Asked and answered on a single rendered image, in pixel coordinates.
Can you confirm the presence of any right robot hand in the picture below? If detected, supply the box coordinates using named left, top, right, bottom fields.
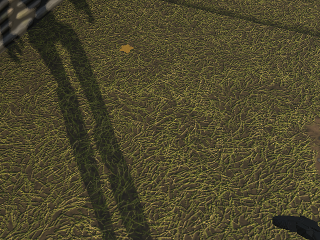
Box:
left=272, top=215, right=320, bottom=240

